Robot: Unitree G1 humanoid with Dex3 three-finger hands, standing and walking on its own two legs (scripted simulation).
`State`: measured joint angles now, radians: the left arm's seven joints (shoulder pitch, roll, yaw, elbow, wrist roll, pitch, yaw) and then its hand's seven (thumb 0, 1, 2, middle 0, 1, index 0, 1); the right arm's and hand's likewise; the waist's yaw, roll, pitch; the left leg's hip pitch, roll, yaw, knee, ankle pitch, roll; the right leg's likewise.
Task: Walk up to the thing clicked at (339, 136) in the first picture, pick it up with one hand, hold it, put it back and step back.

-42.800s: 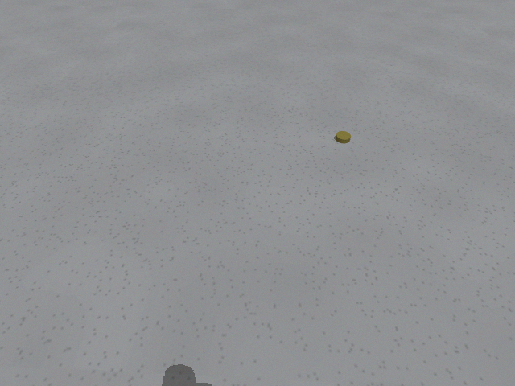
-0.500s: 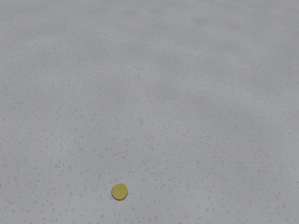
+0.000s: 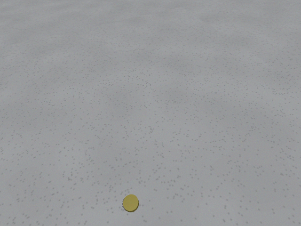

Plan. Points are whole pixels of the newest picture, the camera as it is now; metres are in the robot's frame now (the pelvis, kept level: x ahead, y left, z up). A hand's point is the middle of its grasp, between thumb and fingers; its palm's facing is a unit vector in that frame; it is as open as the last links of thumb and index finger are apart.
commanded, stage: walk up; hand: left
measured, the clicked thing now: (131, 203) +0.39 +0.18 -0.74
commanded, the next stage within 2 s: stand in 1.04 s
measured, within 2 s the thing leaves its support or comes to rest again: neither
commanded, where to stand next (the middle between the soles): +0.05 -0.01 m, yaw +2 degrees
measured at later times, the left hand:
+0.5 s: hand out of the picture +0.08 +0.27 -0.13, palm faces -0.02 -0.92 -0.38, open 7.4 cm
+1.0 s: hand out of the picture +0.10 +0.26 -0.12, palm faces +0.00 -0.93 -0.37, open 7.4 cm
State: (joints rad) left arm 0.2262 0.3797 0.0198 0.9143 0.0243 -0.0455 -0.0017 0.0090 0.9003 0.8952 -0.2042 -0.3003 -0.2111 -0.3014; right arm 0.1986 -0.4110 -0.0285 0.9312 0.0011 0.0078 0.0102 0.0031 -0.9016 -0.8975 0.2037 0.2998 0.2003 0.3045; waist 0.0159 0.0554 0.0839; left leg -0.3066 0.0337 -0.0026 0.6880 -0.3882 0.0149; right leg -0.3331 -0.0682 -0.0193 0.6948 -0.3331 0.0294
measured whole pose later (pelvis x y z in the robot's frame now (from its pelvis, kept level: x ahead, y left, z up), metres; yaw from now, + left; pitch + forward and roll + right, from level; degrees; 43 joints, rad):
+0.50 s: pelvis +0.00 +0.01 +0.02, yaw +0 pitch -3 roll +0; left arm 0.14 0.38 -0.01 1.07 0.01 -0.04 0.00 0.01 0.90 0.90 -0.20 -0.30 -0.21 -0.30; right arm 0.11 -0.37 -0.01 1.06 0.00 0.01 0.03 0.00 -0.90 -0.90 0.20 0.30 0.20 0.30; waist 0.01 0.02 0.06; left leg -0.20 0.04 0.00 0.52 -0.27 -0.02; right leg -0.20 -0.06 -0.03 0.49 -0.23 0.04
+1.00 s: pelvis +0.01 +0.00 +0.03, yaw +1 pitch -3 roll +0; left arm 0.09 0.36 0.01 1.12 0.02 -0.03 0.00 0.01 0.90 0.90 -0.20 -0.30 -0.21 -0.30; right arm 0.12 -0.37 -0.02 1.13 -0.01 0.02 0.02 0.00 -0.90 -0.90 0.20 0.30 0.20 0.30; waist 0.00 0.02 0.05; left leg -0.13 0.03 -0.01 0.39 -0.22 -0.03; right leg -0.14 -0.07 -0.04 0.38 -0.20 0.04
